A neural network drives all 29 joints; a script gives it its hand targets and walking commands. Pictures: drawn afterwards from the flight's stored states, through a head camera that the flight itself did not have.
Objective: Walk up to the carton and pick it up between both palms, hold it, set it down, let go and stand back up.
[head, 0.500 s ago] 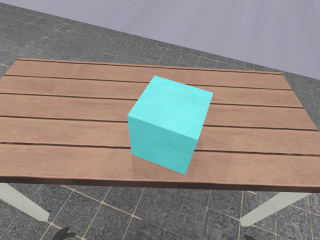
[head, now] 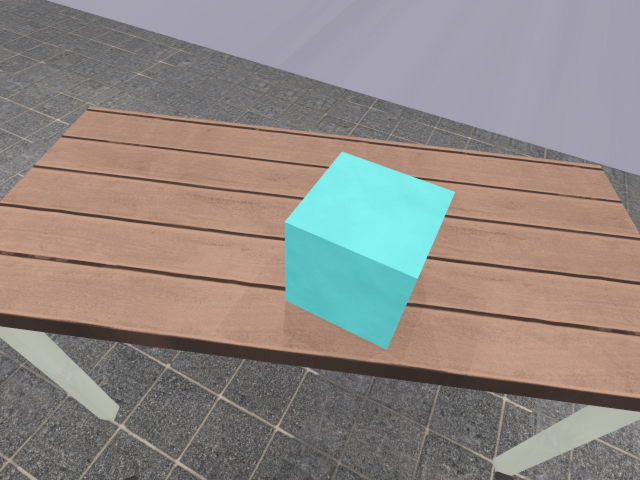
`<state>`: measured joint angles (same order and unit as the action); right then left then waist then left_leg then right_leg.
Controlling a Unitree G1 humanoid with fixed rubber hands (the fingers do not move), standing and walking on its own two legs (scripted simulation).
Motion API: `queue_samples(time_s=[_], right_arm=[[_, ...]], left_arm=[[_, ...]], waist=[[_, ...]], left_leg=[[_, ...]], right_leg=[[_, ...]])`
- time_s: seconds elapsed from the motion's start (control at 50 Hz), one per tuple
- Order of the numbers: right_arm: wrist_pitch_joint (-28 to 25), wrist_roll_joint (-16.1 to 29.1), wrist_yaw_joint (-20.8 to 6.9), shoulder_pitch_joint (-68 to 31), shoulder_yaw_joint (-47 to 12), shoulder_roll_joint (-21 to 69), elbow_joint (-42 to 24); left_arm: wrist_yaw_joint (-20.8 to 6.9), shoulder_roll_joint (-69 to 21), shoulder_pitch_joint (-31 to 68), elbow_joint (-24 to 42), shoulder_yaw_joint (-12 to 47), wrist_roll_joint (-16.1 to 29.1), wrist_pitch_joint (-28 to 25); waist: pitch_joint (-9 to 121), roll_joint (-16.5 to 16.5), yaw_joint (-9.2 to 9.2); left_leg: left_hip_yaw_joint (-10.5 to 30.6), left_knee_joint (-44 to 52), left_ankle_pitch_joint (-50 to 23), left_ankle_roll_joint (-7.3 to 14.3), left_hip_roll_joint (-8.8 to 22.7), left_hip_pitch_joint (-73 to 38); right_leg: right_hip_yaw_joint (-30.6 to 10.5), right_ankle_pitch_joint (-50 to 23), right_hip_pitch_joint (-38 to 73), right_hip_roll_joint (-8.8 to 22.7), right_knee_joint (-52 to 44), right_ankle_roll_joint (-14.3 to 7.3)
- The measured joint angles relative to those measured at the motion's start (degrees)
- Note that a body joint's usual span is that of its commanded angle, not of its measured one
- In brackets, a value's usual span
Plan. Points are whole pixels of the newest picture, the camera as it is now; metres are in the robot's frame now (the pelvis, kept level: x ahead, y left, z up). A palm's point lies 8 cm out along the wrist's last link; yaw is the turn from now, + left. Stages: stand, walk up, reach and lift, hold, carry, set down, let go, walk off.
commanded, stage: walk up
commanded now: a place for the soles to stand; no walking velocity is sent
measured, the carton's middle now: (364, 250) +0.44 -0.07 +0.02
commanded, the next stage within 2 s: reach and lift in 1.72 s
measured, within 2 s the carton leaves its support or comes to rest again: neither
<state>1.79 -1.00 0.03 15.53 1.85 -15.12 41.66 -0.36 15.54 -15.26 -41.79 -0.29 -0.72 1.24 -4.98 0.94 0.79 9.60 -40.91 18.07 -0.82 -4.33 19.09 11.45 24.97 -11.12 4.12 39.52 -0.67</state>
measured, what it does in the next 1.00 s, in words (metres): shifts its weight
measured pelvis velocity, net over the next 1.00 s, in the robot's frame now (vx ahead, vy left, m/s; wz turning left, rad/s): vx -0.05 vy -0.02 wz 0.09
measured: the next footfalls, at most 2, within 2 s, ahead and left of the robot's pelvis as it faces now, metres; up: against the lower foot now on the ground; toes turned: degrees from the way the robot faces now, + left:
none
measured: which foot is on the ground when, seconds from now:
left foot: down 0.00-1.00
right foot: down 0.00-1.00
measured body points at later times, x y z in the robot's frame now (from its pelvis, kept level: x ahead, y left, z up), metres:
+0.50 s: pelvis -0.02 +0.00 +0.00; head +0.00 +0.02 +0.45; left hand +0.04 +0.27 -0.14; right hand +0.10 -0.26 -0.11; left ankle +0.04 +0.13 -0.72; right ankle -0.04 -0.10 -0.72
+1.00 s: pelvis -0.05 -0.02 +0.00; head -0.03 -0.02 +0.45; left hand +0.00 +0.24 -0.13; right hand +0.08 -0.26 -0.12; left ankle +0.02 +0.12 -0.72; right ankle -0.04 -0.10 -0.72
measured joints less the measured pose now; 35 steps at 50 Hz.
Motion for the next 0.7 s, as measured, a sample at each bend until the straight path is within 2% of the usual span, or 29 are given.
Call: queue_samples(time_s=[0.16,0.38,0.54,0.6,0.64,0.7], right_arm=[[-0.7,0.9,-0.6,-0.7,-0.4,0.8,0.0],[-0.4,0.9,-0.2,-0.9,-1.0,1.3,1.2],[-0.7,0.7,0.0,-1.3,-0.3,0.3,-0.2],[-0.2,0.2,0.5,-1.6,-0.4,0.6,-0.2],[0.4,0.2,0.7,-1.8,-0.4,0.5,0.1],[0.7,0.1,0.7,-1.6,0.0,0.3,0.1]], left_arm=[[-0.1,0.0,0.0,-0.7,0.2,0.6,1.9],[0.0,0.3,-1.6,-1.4,-0.8,0.3,0.7],[-0.1,1.0,-1.1,-1.7,-1.2,0.5,3.0],[0.1,1.7,-0.7,-1.5,-1.7,0.5,3.1],[0.1,1.6,-0.7,-1.5,-1.8,0.6,2.2],[0.2,1.2,-1.4,-1.5,-1.3,0.4,0.7]], waist=[[-0.3,-0.3,0.13],[0.1,-0.7,0.56],[-1.2,-0.3,0.84],[-1.4,0.3,0.52],[-1.4,0.0,0.63],[-1.3,-0.4,0.67]], left_leg=[[0.6,0.1,-0.3,0.5,-0.9,0.1],[2.0,2.0,-2.3,-0.1,0.0,0.8],[1.5,-1.7,-1.3,-0.3,-0.4,2.8],[2.1,-1.1,-2.1,-0.8,-0.2,3.3],[2.9,0.0,-2.9,-1.4,0.2,3.2],[2.7,-0.5,-0.6,-0.3,0.3,3.5]], right_leg=[[0.8,-0.3,0.3,0.9,-0.1,0.6],[1.6,-2.8,0.5,-0.6,-3.4,0.0],[0.7,-1.0,-2.5,-0.2,2.1,-0.1],[-1.9,-1.1,-3.4,-2.5,2.3,-1.3],[-1.8,-2.3,-3.1,-3.5,0.8,-2.4],[-1.0,-2.7,-2.9,-3.5,-0.1,-2.7]])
